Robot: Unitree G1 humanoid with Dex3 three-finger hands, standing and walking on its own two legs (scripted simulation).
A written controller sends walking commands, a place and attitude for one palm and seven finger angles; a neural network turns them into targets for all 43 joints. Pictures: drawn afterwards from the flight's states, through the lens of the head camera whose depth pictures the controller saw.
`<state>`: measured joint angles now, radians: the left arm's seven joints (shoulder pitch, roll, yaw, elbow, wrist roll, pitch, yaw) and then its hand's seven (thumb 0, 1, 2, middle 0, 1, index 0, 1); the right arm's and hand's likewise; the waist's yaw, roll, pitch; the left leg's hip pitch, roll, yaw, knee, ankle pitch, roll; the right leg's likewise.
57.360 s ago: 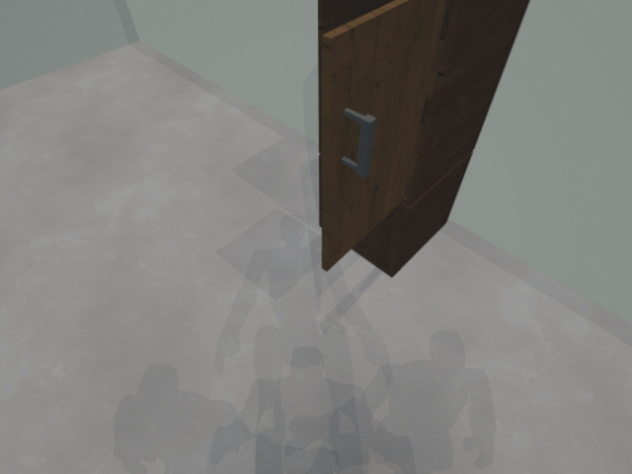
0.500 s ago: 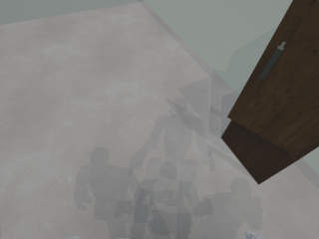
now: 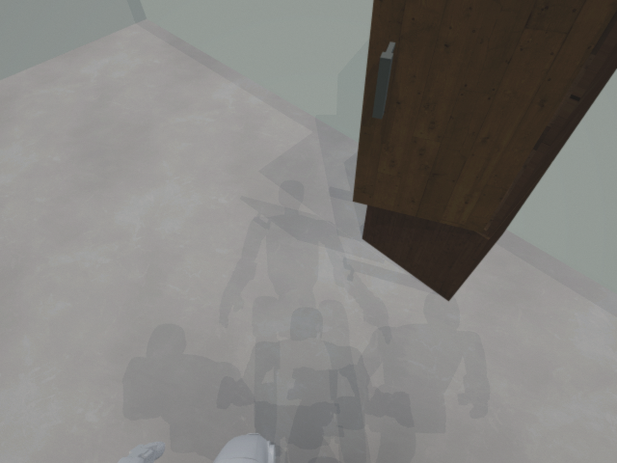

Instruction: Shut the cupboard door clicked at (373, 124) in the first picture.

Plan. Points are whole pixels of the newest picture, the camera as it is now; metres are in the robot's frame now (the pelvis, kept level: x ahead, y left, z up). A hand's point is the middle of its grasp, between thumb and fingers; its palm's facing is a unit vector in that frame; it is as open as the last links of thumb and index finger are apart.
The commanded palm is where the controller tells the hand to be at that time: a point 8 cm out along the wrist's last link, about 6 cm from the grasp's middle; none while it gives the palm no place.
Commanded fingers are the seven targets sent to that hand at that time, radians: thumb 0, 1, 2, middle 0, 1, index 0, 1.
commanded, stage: turn to face it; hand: left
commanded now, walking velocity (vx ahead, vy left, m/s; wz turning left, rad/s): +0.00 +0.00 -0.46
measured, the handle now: (384, 81) +0.75 -0.11 +0.06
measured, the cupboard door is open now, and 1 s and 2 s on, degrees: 25 25 25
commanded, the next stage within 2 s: take the last steps up to it in 0.38 s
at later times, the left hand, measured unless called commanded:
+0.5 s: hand (193, 447) +0.16 +0.19 -0.16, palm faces -0.20 -0.95 -0.23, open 7.4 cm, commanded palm none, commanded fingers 0.00 0.90 0.90 -0.20 -0.30 -0.20 -0.30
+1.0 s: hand (218, 423) +0.19 +0.16 -0.17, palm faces -0.29 -0.95 -0.15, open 7.4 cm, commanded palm none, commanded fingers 0.00 0.90 0.90 -0.20 -0.30 -0.20 -0.30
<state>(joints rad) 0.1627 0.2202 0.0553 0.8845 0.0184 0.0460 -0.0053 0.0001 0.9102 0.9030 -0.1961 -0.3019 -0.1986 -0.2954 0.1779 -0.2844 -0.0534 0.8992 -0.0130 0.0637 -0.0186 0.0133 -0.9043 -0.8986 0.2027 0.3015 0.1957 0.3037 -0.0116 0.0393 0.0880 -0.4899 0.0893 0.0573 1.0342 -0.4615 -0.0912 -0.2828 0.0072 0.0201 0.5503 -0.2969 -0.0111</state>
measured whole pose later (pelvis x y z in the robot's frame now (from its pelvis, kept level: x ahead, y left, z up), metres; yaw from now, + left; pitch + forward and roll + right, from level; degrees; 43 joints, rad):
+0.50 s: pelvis +0.01 +0.01 +0.00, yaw -13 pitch +1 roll -1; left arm 0.15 0.23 0.06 0.91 0.02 0.06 -0.02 0.00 0.91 0.90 -0.19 -0.30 -0.20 -0.29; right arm 0.26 -0.22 -0.03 0.95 -0.03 0.03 -0.02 0.01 -0.90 -0.90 0.21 0.30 0.20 0.30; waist -0.02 0.02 0.06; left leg -0.29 0.13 0.17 0.57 -0.29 -0.02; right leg -0.26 -0.01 -0.04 0.58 -0.30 0.00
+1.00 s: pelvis +0.10 -0.01 +0.01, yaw -19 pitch +1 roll -1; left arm 0.25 0.21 0.07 1.04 0.03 0.03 -0.04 0.01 0.91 0.90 -0.19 -0.30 -0.20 -0.29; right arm 0.36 -0.16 -0.02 1.01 -0.04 -0.05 -0.02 0.01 -0.90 -0.90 0.20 0.30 0.20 0.30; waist -0.02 -0.03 0.01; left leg -0.17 0.08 0.16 0.42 -0.26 0.01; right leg -0.49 -0.04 -0.02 1.04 -0.31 -0.02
